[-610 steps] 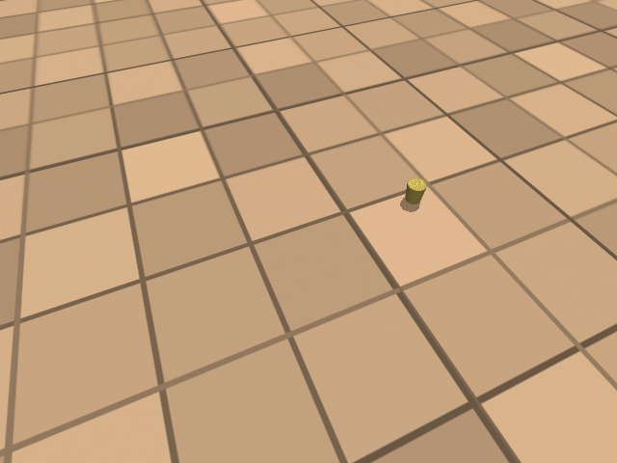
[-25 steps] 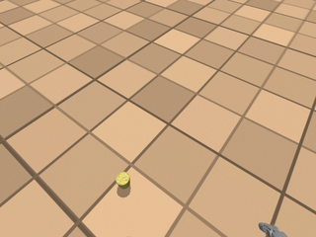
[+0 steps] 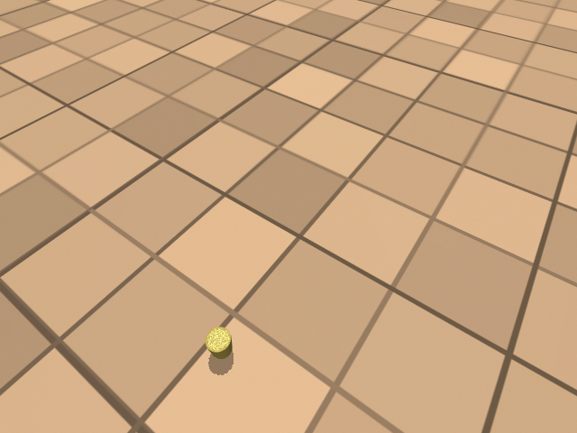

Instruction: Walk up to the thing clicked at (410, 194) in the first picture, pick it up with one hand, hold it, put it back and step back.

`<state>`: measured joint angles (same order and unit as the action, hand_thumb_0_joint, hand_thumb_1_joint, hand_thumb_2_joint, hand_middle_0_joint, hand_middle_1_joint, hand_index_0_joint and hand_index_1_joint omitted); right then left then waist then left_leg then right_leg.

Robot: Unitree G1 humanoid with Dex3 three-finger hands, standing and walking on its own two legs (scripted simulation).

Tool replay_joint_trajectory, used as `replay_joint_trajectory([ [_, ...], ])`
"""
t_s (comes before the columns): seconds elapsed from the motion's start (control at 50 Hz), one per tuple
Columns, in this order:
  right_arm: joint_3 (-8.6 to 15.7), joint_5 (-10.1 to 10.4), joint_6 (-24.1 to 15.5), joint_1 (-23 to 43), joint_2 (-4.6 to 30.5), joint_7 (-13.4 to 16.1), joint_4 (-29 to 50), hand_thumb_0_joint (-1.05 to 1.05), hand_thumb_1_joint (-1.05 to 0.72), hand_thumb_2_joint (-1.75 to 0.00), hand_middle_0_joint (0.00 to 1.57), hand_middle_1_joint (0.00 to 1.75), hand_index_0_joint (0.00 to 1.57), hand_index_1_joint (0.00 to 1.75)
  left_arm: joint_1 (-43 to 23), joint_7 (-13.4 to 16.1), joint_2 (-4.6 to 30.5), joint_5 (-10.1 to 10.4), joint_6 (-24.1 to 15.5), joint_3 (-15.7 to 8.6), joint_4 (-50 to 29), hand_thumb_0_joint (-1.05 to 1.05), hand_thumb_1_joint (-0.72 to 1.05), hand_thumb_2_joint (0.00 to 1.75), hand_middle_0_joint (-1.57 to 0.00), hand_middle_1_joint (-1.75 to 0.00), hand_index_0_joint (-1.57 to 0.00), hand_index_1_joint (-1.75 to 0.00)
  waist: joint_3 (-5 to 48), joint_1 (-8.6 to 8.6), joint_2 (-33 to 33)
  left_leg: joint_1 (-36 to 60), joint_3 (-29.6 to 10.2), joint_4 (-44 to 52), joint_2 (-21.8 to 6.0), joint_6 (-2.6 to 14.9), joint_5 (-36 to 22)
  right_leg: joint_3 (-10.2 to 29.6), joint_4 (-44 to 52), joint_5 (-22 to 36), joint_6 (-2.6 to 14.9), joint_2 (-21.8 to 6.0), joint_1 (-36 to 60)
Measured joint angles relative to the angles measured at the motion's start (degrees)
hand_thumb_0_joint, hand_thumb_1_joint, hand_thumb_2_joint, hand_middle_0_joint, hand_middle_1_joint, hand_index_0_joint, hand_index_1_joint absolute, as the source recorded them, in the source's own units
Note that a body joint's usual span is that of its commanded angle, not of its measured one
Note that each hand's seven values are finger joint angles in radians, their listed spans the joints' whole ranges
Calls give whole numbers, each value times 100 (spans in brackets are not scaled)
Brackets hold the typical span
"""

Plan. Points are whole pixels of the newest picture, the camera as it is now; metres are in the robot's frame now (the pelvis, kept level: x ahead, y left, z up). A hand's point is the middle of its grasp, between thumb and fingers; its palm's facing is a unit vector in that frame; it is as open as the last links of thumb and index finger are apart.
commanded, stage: walk up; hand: left
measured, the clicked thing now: (220, 344) +0.50 +0.25 -0.74
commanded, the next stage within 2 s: stand in 0.50 s
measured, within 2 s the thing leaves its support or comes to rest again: neither
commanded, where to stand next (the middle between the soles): +0.10 +0.01 m, yaw +0 degrees
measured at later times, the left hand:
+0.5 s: hand out of the picture +0.08 +0.26 -0.16, palm faces -0.01 -0.94 -0.33, open 7.4 cm
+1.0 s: hand out of the picture +0.07 +0.26 -0.16, palm faces -0.01 -0.94 -0.34, open 7.4 cm
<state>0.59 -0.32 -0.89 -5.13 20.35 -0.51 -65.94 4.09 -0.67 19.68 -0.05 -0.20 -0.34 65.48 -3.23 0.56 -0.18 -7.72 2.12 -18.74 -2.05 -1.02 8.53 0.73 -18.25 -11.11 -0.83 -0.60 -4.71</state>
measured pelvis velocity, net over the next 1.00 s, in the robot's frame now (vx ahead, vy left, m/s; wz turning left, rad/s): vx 0.01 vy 0.01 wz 0.01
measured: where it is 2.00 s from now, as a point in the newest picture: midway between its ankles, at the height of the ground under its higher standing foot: outside the picture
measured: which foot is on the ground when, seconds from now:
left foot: down 0.00-1.00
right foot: down 0.00-1.00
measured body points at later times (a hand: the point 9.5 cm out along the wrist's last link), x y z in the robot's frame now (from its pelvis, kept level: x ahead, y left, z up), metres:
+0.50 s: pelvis +0.00 +0.00 +0.00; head +0.01 +0.00 +0.45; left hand +0.08 +0.30 -0.13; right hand +0.08 -0.30 -0.13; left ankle +0.02 +0.13 -0.75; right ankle -0.01 -0.13 -0.75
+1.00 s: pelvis +0.01 +0.01 +0.00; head +0.01 +0.01 +0.45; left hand +0.07 +0.31 -0.13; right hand +0.09 -0.29 -0.13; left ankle +0.02 +0.13 -0.75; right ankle -0.01 -0.13 -0.75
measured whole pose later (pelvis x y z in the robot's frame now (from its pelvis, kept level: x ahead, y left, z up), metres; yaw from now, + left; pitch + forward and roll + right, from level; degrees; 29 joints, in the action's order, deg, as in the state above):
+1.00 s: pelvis +0.01 +0.01 +0.00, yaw +1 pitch -2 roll +0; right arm 0.1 -0.4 -0.8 -5.2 20.1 -0.4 -65.4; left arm 6.7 -0.4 20.1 -0.3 -0.3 -0.1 64.9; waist -2.7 0.1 -0.2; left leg -7.5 1.8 -18.3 -1.3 -0.5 8.8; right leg 0.3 -17.4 -11.3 -1.4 -1.4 -4.0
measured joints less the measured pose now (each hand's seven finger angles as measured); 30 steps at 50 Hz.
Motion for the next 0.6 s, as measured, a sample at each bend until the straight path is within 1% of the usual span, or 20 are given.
replay_joint_trajectory([
  [0.14,13,-3,-14,-79,-24,11,-50,0,-90,-90,20,30,20,30,32,-4,5,-2,33,-14,56,1,91,90,-20,-30,-20,-30,9,29,20,11,18,35,30,22,-14,17,-3,-2,-18,-30,-10],
  [0.6,3,-15,-6,14,-51,8,4,0,-90,-90,20,30,20,30,197,8,0,-22,2,-2,45,1,91,90,-20,-30,-20,-30,72,-30,-13,16,-10,81,65,36,-29,-14,42,-2,-39,-63,10],
])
